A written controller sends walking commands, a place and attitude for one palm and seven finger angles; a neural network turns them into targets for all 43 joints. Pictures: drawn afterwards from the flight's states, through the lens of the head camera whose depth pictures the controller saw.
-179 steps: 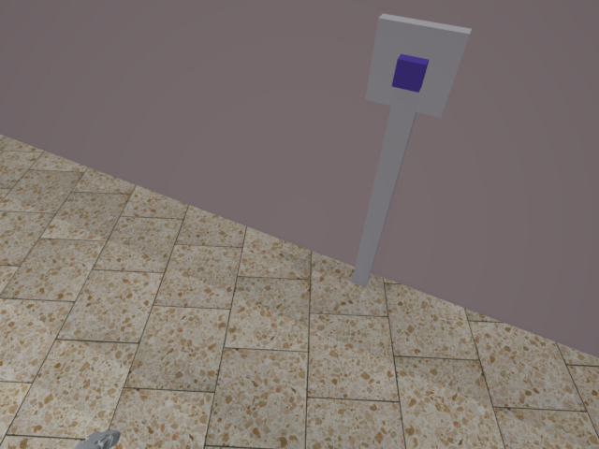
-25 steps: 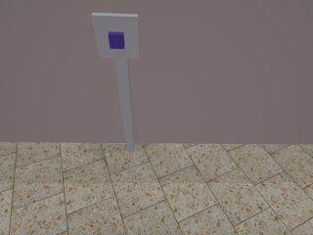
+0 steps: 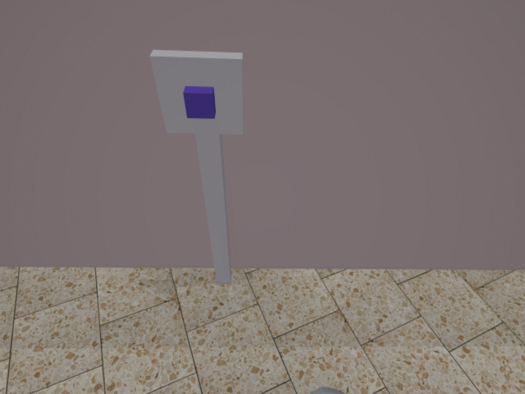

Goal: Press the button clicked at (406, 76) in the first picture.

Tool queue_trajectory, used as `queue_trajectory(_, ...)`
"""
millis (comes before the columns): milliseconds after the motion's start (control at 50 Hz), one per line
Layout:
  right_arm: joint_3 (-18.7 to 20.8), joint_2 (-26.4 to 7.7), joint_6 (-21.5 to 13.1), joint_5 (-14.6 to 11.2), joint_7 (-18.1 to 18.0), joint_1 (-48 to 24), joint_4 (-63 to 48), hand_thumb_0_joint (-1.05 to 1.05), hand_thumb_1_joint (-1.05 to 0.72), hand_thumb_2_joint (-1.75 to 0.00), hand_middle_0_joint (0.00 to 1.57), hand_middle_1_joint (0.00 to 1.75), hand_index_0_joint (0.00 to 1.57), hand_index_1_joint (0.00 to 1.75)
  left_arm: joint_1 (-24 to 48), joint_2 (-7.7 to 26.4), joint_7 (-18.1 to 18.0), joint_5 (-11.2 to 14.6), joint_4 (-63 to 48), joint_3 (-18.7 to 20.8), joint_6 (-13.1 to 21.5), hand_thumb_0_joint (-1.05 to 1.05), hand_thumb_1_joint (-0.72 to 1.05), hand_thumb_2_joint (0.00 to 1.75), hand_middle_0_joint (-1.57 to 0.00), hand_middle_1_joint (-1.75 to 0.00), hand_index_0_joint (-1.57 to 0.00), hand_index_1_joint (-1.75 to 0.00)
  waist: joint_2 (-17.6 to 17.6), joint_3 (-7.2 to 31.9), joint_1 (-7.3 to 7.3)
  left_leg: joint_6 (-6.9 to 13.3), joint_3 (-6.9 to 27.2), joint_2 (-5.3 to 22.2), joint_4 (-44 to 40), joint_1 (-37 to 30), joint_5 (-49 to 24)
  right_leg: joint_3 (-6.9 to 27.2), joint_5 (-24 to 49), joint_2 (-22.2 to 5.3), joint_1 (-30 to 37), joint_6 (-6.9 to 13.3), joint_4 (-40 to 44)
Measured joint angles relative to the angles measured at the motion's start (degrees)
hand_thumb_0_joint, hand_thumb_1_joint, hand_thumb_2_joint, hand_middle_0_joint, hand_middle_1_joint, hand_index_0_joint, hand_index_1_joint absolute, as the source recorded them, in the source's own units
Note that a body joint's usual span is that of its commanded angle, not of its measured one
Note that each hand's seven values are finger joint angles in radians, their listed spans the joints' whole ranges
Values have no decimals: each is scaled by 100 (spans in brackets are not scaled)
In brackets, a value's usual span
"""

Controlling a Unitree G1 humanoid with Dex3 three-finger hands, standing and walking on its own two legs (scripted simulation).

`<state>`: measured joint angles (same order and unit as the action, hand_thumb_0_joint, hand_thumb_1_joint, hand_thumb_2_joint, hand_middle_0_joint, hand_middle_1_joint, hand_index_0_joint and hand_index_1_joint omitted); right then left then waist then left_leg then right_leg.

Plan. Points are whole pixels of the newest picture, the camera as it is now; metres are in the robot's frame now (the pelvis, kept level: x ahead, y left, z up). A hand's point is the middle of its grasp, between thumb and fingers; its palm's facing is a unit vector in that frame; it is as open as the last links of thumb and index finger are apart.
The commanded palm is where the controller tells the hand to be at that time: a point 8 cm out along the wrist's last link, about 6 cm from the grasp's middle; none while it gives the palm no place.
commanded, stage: take the last steps up to it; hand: left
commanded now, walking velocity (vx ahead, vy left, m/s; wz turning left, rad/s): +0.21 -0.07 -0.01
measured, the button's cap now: (200, 101) +0.65 +0.17 +0.11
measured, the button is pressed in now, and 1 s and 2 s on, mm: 0 0 0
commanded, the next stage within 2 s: come to a stop and stand still in 0.16 s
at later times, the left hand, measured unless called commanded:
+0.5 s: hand out of the picture +0.14 +0.10 -0.19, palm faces +0.08 -0.99 -0.14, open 7.3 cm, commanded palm none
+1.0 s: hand out of the picture +0.16 +0.17 -0.18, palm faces +0.01 -0.97 -0.24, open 7.4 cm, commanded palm none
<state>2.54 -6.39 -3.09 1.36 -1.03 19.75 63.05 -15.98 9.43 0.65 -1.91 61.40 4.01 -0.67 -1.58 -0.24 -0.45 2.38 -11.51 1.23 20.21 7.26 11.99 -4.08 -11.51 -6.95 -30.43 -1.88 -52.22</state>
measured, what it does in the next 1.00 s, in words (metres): walks ahead: right foot, then left foot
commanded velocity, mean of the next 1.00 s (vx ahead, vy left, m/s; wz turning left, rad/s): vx -0.05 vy -0.02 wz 0.00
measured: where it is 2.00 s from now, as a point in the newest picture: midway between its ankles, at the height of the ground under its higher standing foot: outside the picture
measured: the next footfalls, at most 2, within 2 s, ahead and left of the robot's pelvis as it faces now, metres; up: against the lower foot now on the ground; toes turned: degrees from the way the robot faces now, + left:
right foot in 0.16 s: +0.17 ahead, -0.16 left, +0.00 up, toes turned -9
left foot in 0.58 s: +0.25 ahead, +0.06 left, +0.00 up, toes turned +6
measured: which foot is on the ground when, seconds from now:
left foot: down 0.00-0.16, up 0.18-0.56, down 0.58-1.00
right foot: up 0.00-0.14, down 0.16-0.58, up 0.60-1.00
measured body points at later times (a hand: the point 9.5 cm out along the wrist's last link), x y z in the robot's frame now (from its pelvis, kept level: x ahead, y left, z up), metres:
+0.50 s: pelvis +0.14 -0.04 -0.01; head +0.17 -0.04 +0.44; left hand +0.13 +0.15 -0.17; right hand +0.21 -0.28 -0.16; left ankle +0.19 +0.07 -0.72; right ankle +0.13 -0.15 -0.75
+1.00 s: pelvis +0.11 -0.03 +0.00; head +0.12 -0.02 +0.45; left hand +0.16 +0.22 -0.16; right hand +0.16 -0.27 -0.15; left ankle +0.21 +0.06 -0.75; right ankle +0.05 -0.18 -0.71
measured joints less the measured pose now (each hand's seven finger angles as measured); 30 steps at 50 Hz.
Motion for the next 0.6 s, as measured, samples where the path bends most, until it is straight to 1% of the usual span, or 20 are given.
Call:
queue_trajectory(40, 12, 39, 26, 16, 12, 96, 59, 0, -91, -90, 21, 30, 20, 30, 76, 12, 12, 12, 2, 8, -12, 1, 94, 89, -20, -30, -19, -30, 48, -40, -69, -68, 10, 21, -8, -115, 105, -34, -43, -19, 126, -3, 511)
queue_trajectory(100, 30, 63, 77, 40, 26, 217, 159, 1, -91, -90, 21, 30, 20, 30, 184, 4, 22, 16, -20, 10, 18, 1, 93, 89, -20, -30, -19, -29, 142, -107, -159, -203, 26, 106, 137, -218, 352, -107, -160, 30, 423, 18, 1179)
queue_trajectory(160, 40, 64, 130, 36, 35, 367, 255, 1, -91, -90, 21, 30, 20, 30, 217, 4, 28, 14, -72, -16, 162, 1, 93, 89, -20, -30, -19, -30, 211, -132, -188, -393, 61, 260, 684, -171, 823, -241, -37, 165, 988, 93, 2024)
queue_trajectory(180, 40, 41, 151, 16, 44, 380, 295, 1, -90, -90, 21, 30, 20, 30, 249, -23, 8, 5, -61, -23, 250, 1, 92, 89, -20, -30, -19, -30, 287, -153, -156, -358, 106, 385, 1150, -3, 1057, -290, -27, 246, 1022, 207, 2015)
queue_trajectory(200, 30, 1, 198, -1, 53, 347, 323, 1, -90, -90, 21, 30, 20, 30, 284, -70, -17, 19, -57, -46, 323, 1, 92, 89, -20, -30, -19, -30, 376, -200, -138, -307, 279, 458, 1820, 256, 1383, -359, -125, 316, 1026, 299, 1877)
queue_trajectory(220, 21, -32, 247, -10, 60, 300, 343, 1, -90, -90, 21, 30, 20, 30, 289, -98, -56, 41, -60, -52, 386, 0, 93, 89, -20, -30, -19, -30, 416, -219, -112, -268, 474, 450, 2536, 556, 1587, -415, -225, 358, 1074, 363, 1824)
queue_trajectory(240, 25, -60, 286, -14, 66, 242, 350, 1, -91, -90, 21, 30, 20, 30, 268, -109, -93, 59, -57, -54, 424, 0, 93, 89, -20, -30, -19, -30, 419, -218, -81, -241, 602, 425, 3182, 846, 1610, -454, -284, 389, 1171, 402, 1872)
queue_trajectory(260, 35, -92, 307, -12, 68, 172, 344, 1, -91, -90, 21, 30, 20, 30, 232, -118, -125, 69, -44, -60, 439, 0, 94, 89, -20, -30, -19, -30, 413, -207, -55, -234, 667, 418, 3675, 1106, 1480, -488, -294, 421, 1302, 416, 1998)
queue_trajectory(280, 48, -130, 316, -6, 67, 92, 319, 1, -91, -90, 20, 30, 20, 30, 184, -132, -148, 74, -21, -75, 444, 0, 94, 89, -20, -30, -19, -30, 410, -187, -40, -245, 694, 431, 3987, 1335, 1291, -521, -262, 456, 1441, 407, 2166)
queue_trajectory(300, 55, -171, 318, -1, 59, 0, 279, 1, -91, -90, 20, 30, 20, 30, 129, -154, -169, 75, 12, -99, 445, 0, 94, 89, -20, -30, -19, -30, 406, -164, -28, -274, 700, 448, 4114, 1523, 1111, -544, -227, 491, 1570, 413, 2337)
queue_trajectory(340, 46, -251, 314, -15, 21, -220, 175, 1, -91, -90, 20, 30, 20, 30, 22, -211, -202, 69, 99, -168, 427, 0, 94, 89, -20, -30, -19, -30, 384, -133, -12, -369, 691, 458, 3869, 1742, 883, -547, -162, 540, 1776, 427, 2623)
queue_trajectory(420, 16, -361, 372, -78, -34, -691, -69, 1, -91, -90, 20, 30, 20, 30, -82, -368, -220, 70, 212, -292, 278, 0, 93, 89, -20, -30, -20, -30, 351, -169, 65, -498, 745, 369, 2814, 1799, 681, -478, -195, 588, 1956, 387, 2771)
queue_trajectory(500, 48, -414, 482, -82, -31, -1071, -287, 1, -91, -90, 20, 30, 20, 30, -65, -452, -240, 49, 151, -254, 116, 0, 92, 89, -21, -30, -20, -30, 270, -305, 195, -509, 754, 219, 2245, 1678, 711, -441, -433, 556, 1983, 304, 2503)
queue_trajectory(540, 62, -403, 502, -78, -31, -1210, -393, 1, -91, -90, 20, 30, 20, 30, -44, -423, -254, 42, 91, -211, 58, 0, 91, 89, -21, -30, -20, -30, 193, -374, 237, -491, 718, 150, 1878, 1517, 519, -438, -582, 514, 1957, 240, 2294)
queue_trajectory(560, 62, -394, 491, -74, -29, -1254, -449, 1, -91, -90, 20, 30, 20, 30, -40, -391, -260, 49, 61, -191, 28, 0, 91, 89, -21, -30, -20, -30, 158, -396, 243, -471, 689, 136, 1556, 1374, 167, -441, -676, 496, 1926, 198, 2150)
queue_trajectory(580, 62, -373, 460, -63, -30, -1286, -498, 1, -91, -90, 20, 30, 20, 30, -28, -342, -265, 63, 29, -172, -8, 0, 91, 89, -21, -30, -20, -30, 108, -414, 244, -310, 657, 116, 1360, 1278, -184, -439, -788, 463, 1869, 148, 1968)
queue_trajectory(600, 53, -320, 431, -53, -34, -1333, -535, 1, -91, -90, 20, 30, 20, 30, 26, -264, -277, 83, -1, -152, -50, 0, 91, 89, -21, -30, -20, -30, -13, -468, 267, -123, 602, 47, 1405, 1274, -131, -371, -892, 389, 1771, 116, 1715)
